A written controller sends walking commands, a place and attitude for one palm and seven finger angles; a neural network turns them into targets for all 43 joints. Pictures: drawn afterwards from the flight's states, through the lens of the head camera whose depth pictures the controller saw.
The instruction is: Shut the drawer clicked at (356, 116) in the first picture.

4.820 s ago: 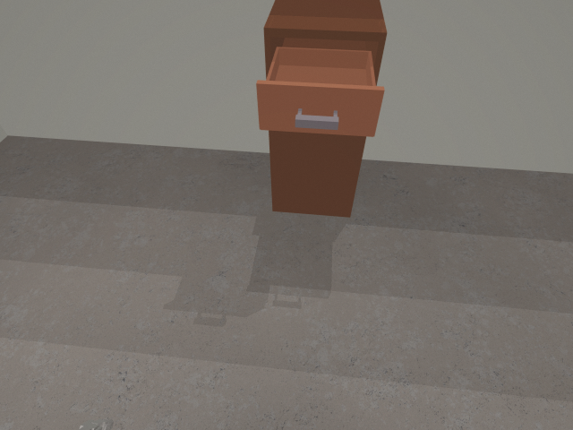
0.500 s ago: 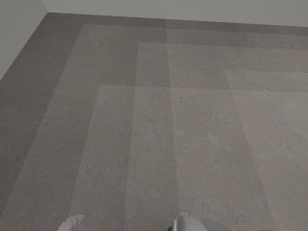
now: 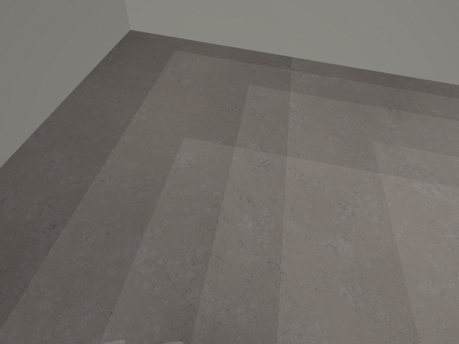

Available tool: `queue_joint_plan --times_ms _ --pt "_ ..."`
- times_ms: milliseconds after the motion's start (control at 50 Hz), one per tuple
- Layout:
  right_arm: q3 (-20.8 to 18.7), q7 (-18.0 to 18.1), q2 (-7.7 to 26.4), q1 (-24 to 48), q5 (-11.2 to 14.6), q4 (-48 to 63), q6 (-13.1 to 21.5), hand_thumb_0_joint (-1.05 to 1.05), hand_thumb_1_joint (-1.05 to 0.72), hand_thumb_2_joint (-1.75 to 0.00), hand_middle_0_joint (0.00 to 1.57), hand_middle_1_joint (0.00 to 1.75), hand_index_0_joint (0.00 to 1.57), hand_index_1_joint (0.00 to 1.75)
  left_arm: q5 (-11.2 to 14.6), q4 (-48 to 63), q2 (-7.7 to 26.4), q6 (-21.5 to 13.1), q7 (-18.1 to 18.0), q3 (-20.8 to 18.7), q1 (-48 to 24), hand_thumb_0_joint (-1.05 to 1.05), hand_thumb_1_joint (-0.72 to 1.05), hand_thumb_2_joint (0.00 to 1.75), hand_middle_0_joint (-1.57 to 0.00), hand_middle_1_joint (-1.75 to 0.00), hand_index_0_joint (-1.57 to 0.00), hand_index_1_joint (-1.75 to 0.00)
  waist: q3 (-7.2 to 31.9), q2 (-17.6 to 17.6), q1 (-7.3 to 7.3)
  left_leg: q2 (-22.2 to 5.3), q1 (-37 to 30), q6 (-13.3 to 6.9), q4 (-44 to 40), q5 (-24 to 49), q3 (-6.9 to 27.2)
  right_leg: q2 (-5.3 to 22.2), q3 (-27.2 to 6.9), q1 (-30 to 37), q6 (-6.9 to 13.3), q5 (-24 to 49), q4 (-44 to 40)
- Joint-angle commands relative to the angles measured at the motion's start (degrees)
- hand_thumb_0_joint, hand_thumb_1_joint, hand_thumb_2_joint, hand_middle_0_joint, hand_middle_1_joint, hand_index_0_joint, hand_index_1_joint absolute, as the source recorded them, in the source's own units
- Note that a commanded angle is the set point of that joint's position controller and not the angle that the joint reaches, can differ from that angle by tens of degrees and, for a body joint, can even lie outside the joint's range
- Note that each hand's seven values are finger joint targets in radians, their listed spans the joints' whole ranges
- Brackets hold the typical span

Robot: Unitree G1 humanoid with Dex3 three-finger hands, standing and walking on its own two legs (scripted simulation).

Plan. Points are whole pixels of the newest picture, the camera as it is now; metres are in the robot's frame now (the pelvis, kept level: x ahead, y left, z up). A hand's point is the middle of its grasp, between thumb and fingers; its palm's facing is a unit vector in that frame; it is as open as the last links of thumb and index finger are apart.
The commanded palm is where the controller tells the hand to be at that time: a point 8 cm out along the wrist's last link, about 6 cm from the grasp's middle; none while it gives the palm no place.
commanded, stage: turn to face it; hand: left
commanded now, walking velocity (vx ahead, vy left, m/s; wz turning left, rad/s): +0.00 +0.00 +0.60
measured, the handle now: out of the picture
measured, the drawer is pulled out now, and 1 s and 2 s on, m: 0.30 0.30 0.30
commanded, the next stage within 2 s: none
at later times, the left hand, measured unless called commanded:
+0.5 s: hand out of the picture +0.00 +0.17 -0.13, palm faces +0.32 -0.90 -0.29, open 7.4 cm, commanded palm none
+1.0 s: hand out of the picture -0.13 +0.19 -0.16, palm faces +0.59 -0.76 -0.27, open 7.4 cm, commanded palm none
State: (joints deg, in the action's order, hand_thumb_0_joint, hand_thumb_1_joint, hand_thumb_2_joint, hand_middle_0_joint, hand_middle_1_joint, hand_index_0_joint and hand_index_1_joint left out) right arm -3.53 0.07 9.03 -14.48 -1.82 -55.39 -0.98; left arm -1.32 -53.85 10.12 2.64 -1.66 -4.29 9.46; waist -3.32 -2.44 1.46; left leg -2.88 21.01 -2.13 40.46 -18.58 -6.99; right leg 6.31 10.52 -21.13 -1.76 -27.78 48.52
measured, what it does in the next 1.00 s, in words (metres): steps on the spot, turning left: right foot, then left foot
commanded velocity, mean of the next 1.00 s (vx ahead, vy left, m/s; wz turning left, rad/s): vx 0.00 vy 0.00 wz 0.60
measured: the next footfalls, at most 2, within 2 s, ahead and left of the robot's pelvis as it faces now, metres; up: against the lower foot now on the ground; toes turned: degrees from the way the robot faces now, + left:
right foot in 0.44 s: +0.04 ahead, -0.17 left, +0.00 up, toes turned +13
left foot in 0.84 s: -0.08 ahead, +0.09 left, +0.00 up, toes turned +35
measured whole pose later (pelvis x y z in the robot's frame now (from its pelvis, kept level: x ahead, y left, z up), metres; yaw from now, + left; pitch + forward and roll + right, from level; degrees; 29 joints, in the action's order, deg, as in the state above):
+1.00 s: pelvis -0.05 -0.03 +0.01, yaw +35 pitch +1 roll +0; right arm -3.3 -0.2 12.3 -7.5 -1.4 -50.5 -1.0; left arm -1.2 -52.7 15.9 3.8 -0.9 -5.1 12.3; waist -5.6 -2.5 -0.7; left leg 0.2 16.2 -0.9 32.4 -16.8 -0.3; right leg 6.4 2.9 -27.2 -5.0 -26.8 62.9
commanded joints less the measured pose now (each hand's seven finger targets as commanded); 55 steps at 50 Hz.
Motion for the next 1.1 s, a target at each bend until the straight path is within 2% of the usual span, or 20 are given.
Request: queue_joint_plan --times_ms 0,80,280,360,380,400,420,440,460,500,520,640,700,740,780,800,820,840,920,1080 --pt "-2.37 1.39 11.56 -3.73 0.14 3.37 1.2 0.0 -0.9 -0.9 0.2 0.3 0.2 0.3 -0.17 5.57 4.93 -1.21 0.5 -1.75 -2.19 0.0 0.9 0.9 -0.2 -0.3 -0.2 -0.3 4.33 11.92 0.48 -16.55 -9.23 -7.22 -24.17 13.48 25.74 -0.28 -11.14 -15.44 -1.3 2.69 21.87" --pt "-2.24 1.38 11.36 -0.71 0.65 4.64 1.69 0.0 -0.9 -0.9 0.2 0.3 0.2 0.3 0.18 3.23 5.91 -1.01 0.84 -1.88 1.87 0.0 0.9 0.9 -0.2 -0.3 -0.2 -0.3 6.8 8.9 -0.54 -11.64 -12.15 -6.18 -23.28 19.72 18.68 -0.94 -10.49 -11.36 -2.62 7.27 16.58" --pt "-3.8 0.39 15.07 0.56 0.44 5.52 -0.13 0.0 -0.9 -0.9 0.2 0.3 0.2 0.3 0.67 5.21 6.98 -0.82 0.35 -1.35 1.22 0.0 0.9 0.9 -0.2 -0.3 -0.2 -0.3 5.89 11.77 0.82 -10.13 -9.62 -7.54 -23.27 11.14 26.83 -4.03 -10.2 -3.91 -2.47 2.65 -0.23" --pt "-4.35 -0.09 15.67 4.87 0.41 7.32 -0.93 0.0 -0.9 -0.9 0.2 0.3 0.2 0.3 0.97 4.5 7.82 -1.32 0.07 -1.46 8.21 0.0 0.9 0.9 -0.2 -0.3 -0.2 -0.3 6.57 12.06 -2.22 -6.76 -1.82 -5.29 -21.42 6.92 28.66 -6.23 -8.96 8.89 -1.11 7.36 -15.21" --pt "-4.41 -0.24 14.72 6.44 0.69 8.19 -1.13 0.0 -0.9 -0.9 0.2 0.3 0.2 0.3 0.85 3.86 8.55 -1.64 -0.1 -1.83 11.64 0.0 0.9 0.9 -0.2 -0.3 -0.2 -0.3 6.8 10.57 -4.11 -4.43 3.82 -3.06 -18.96 2.67 26.7 -4.94 -8.63 15.9 -0.64 11.61 -23.83" --pt "-4.05 -0.56 10.96 5.77 1.19 8.95 -1.43 0.0 -0.9 -0.9 0.2 0.3 0.2 0.3 -0.03 4.21 12.5 -2.19 -0.54 -2.6 13.16 0.0 0.9 0.9 -0.2 -0.3 -0.2 -0.3 5.93 -1.28 -4.84 1.83 13.37 0.93 -7.26 -5.1 20.91 5.23 -19.05 21.77 2.7 3.7 -34.53" --pt "-3.46 -0.6 7.88 5.47 0.94 10.74 -1.2 0.0 -0.9 -0.9 0.2 0.3 0.2 0.3 -0.64 6.12 17.18 -2.26 -0.68 -3.02 10.1 0.0 0.9 0.9 -0.2 -0.3 -0.2 -0.3 3.09 -16.78 -4.56 8.41 20.79 5.26 9.66 -12.5 9.79 21.02 -35.16 17.81 9.01 -2.43 -40.12" --pt "-4.0 -0.85 11.61 6.54 0.09 10.79 -1.32 0.0 -0.9 -0.9 0.2 0.3 0.2 0.3 -0.02 8.02 16.26 -2.11 -0.83 -2.45 5.48 0.0 0.9 0.9 -0.2 -0.3 -0.2 -0.3 2.49 -9.49 -3.14 4.34 15.66 4.06 19.93 -11.77 12.41 22.28 -31.65 6.84 10.54 -0.9 -39.71" --pt "-4.18 -1.04 10.8 6.39 0.27 10.37 -1.86 0.0 -0.9 -0.9 0.2 0.3 0.2 0.3 0.04 8.63 14.73 -2.42 -0.95 -2.56 2.21 0.0 0.9 0.9 -0.2 -0.3 -0.2 -0.3 1.64 -11.25 -1.22 3.84 15.05 3.93 24.58 -10.26 12.3 18.68 -29.91 4.25 9.15 2.47 -38.39" --pt "-3.78 -1.85 10.81 4.55 0.25 7.91 -2.02 0.0 -0.9 -0.9 0.2 0.3 0.2 0.3 -0.07 8.9 10.98 -3.07 -0.47 -1.05 -1.45 0.0 0.9 0.9 -0.2 -0.3 -0.2 -0.3 -1.84 -7.0 0.99 1.71 14.15 5.14 29.65 -2.73 9.41 12.25 -16.83 4.29 7.42 14.84 -33.53" --pt "-3.52 -2.03 10.11 4.27 0.45 7.55 -1.97 0.0 -0.9 -0.9 0.2 0.3 0.2 0.3 -0.17 8.8 10.55 -3.33 -0.42 -0.92 -0.35 0.0 0.9 0.9 -0.2 -0.3 -0.2 -0.3 -1.29 -7.43 0.45 1.59 13.73 5.78 29.23 -2.07 8.0 11.4 -13.83 6.05 7.27 20.08 -31.83" --pt "-2.33 -2.19 8.4 11.46 0.87 9.03 -2.01 0.0 -0.9 -0.9 0.2 0.3 0.2 0.3 -0.47 6.13 13.4 -2.88 -0.2 -1.4 7.95 0.0 0.9 0.9 -0.2 -0.3 -0.2 -0.3 0.89 -9.2 -4.41 1.49 9.6 6.7 14.67 -6.07 3.46 13.41 -9.89 13.76 8.44 30.18 -28.7" --pt "-1.85 -2.08 8.03 12.52 1.18 9.5 -1.48 0.0 -0.9 -0.9 0.2 0.3 0.2 0.3 -0.65 5.58 14.69 -2.6 -0.07 -1.95 8.97 0.0 0.9 0.9 -0.2 -0.3 -0.2 -0.3 2.79 -11.07 -5.27 2.01 5.92 6.04 6.97 -7.86 1.62 14.71 -8.79 16.09 8.74 36.62 -25.99" --pt "-1.66 -1.84 8.27 10.31 1.36 9.07 -0.82 0.0 -0.9 -0.9 0.2 0.3 0.2 0.3 -0.59 5.51 15.12 -2.39 -0.08 -2.39 8.27 0.0 0.9 0.9 -0.2 -0.3 -0.2 -0.3 5.6 -11.87 -4.4 2.49 1.86 5.44 -0.99 -6.28 0.38 14.82 -6.98 18.13 7.76 40.55 -22.05" --pt "-2.07 -1.64 10.1 6.0 1.14 8.17 -0.2 0.0 -0.9 -0.9 0.2 0.3 0.2 0.3 0.16 5.27 14.63 -1.99 0.22 -2.49 7.93 0.0 0.9 0.9 -0.2 -0.3 -0.2 -0.3 8.29 -7.68 -2.03 2.89 -8.85 4.4 -15.36 5.59 0.47 12.85 -2.58 14.6 3.4 38.62 -13.35" --pt "-3.33 -1.37 15.05 2.17 0.78 7.52 0.42 0.0 -0.9 -0.9 0.2 0.3 0.2 0.3 0.59 6.29 12.66 -1.8 0.5 -2.38 8.19 0.0 0.9 0.9 -0.2 -0.3 -0.2 -0.3 11.87 2.69 0.1 -5.19 -21.31 0.95 -18.7 18.47 10.24 9.79 -0.43 3.59 -0.1 27.58 -2.24" --pt "-4.97 -0.94 21.55 -2.01 0.84 7.03 0.53 0.0 -0.9 -0.9 0.2 0.3 0.2 0.3 0.73 9.22 8.42 -1.83 0.96 -1.17 5.62 0.0 0.9 0.9 -0.2 -0.3 -0.2 -0.3 11.98 20.95 2.86 -20.84 -28.25 -7.74 -17.77 45.17 29.77 2.17 -0.68 -13.86 -4.29 -9.19 9.73" --pt "-4.9 -0.66 21.46 -5.76 1.04 5.1 0.24 0.0 -0.9 -0.9 0.2 0.3 0.2 0.3 0.06 10.34 9.74 -1.19 0.45 -0.96 1.28 0.0 0.9 0.9 -0.2 -0.3 -0.2 -0.3 12.36 15.55 4.55 -21.76 -24.96 -10.97 -16.84 43.37 27.7 2.02 -6.94 -14.3 -3.15 -10.29 16.2" --pt "-2.95 0.64 15.47 4.83 0.5 7.58 0.59 0.0 -0.9 -0.9 0.2 0.3 0.2 0.3 0.41 7.49 9.15 -1.14 0.95 -1.49 0.82 0.0 0.9 0.9 -0.2 -0.3 -0.2 -0.3 4.85 12.36 -0.32 -11.02 -13.17 -6.67 -18.37 34.08 19.57 0.8 -10.03 -11.68 -3.46 2.31 17.72" --pt "-3.59 0.31 16.29 4.9 0.28 7.93 -0.15 0.0 -0.9 -0.9 0.2 0.3 0.2 0.3 0.76 8.64 8.0 -1.19 0.75 -0.99 0.67 0.0 0.9 0.9 -0.2 -0.3 -0.2 -0.3 6.15 12.0 -0.33 -8.92 -10.64 -7.5 -18.41 25.88 25.15 -3.72 -9.56 -2.6 -3.11 2.69 -0.93"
